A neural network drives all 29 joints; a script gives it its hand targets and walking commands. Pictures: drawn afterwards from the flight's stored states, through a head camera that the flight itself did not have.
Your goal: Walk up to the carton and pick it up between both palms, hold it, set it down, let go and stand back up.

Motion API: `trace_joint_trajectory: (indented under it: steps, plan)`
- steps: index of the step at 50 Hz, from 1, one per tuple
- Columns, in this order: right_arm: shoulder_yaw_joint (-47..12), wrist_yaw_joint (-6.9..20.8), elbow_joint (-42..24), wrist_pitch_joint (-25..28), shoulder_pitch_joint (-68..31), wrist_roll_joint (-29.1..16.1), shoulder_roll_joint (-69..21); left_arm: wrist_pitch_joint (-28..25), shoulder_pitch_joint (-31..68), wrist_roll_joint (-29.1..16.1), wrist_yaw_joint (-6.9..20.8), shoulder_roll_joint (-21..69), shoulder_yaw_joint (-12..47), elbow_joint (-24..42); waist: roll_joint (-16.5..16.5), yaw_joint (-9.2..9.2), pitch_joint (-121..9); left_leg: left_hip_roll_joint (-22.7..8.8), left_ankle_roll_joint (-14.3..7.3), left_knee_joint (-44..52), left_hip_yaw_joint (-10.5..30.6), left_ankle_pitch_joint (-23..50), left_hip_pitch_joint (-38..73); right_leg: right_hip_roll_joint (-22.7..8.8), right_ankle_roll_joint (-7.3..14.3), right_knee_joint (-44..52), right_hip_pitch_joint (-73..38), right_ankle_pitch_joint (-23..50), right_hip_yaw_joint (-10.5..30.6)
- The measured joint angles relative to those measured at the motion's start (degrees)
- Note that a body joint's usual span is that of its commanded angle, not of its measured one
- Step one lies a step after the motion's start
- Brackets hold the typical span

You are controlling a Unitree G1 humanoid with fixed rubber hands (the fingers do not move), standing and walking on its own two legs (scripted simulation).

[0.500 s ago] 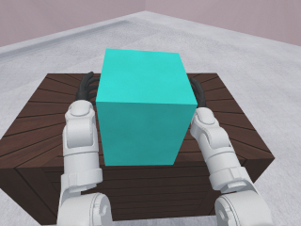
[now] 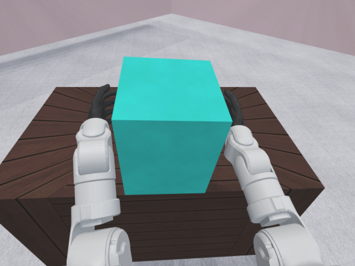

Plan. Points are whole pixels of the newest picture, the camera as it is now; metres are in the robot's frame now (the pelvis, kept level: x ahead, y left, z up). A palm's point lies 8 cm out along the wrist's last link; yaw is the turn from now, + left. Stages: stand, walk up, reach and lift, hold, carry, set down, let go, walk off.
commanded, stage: hold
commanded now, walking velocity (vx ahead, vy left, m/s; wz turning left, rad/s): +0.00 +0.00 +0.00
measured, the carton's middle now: (166, 128) +0.39 +0.01 +0.15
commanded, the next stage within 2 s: set down in 1.88 s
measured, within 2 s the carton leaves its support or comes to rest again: neither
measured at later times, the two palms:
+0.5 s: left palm (101, 122) +0.35 +0.15 +0.20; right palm (236, 127) +0.35 -0.14 +0.18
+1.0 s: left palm (97, 123) +0.35 +0.16 +0.20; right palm (233, 126) +0.35 -0.13 +0.18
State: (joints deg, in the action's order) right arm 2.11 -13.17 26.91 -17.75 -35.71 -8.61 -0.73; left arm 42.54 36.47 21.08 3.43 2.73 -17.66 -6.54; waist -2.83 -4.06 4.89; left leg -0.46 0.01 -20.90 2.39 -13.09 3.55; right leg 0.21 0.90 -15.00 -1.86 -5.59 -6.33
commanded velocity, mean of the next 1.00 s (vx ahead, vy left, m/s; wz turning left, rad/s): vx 0.00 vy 0.00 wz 0.00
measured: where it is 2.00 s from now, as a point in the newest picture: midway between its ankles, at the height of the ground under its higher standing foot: outside the picture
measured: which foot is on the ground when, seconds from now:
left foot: down 0.00-1.00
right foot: down 0.00-1.00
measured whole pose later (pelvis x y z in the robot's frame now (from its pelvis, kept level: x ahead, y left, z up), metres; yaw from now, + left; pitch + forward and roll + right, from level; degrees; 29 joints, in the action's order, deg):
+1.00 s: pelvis +0.00 +0.00 +0.00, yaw +0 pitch -12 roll -1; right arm 2.6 -13.3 27.5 -18.1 -36.0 -7.8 -1.6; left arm 43.0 36.6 21.0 4.0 2.3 -18.2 -7.0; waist -3.3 -4.0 4.5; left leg -0.4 0.3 -20.4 2.7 -12.4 3.5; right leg 0.1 1.2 -15.2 -1.7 -5.4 -6.7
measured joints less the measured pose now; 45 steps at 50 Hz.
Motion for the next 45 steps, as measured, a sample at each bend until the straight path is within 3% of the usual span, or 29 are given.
trace_joint_trajectory:
  steps: [14,29,45]
  plan:
    - [-0.2,0.1,-0.9,0.3,0.6,-0.3,-0.3,0.5,-1.2,-0.5,-0.2,-0.5,1.0,2.0,0.1,-0.78,0.1,0.2,0.0,-0.4,0.1,0.0,-0.2,-0.2,-0.2,0.2,-0.1,0.3,-0.1]
    - [1.3,0.9,2.2,0.3,-1.1,0.9,-0.1,0.3,1.4,0.6,-0.4,0.3,-0.6,-1.8,-0.3,0.74,0.1,0.0,0.1,0.7,-0.7,0.9,-0.6,0.0,0.3,-0.4,1.3,0.6,0.7]
    - [-0.3,-0.2,-0.2,-0.8,0.0,0.2,-0.2,0.3,-0.7,-0.2,0.3,0.0,-0.5,0.3,0.1,-0.12,-0.7,-0.1,0.3,0.3,0.5,0.4,0.2,0.0,0.3,-0.2,-0.1,-0.1,-0.5]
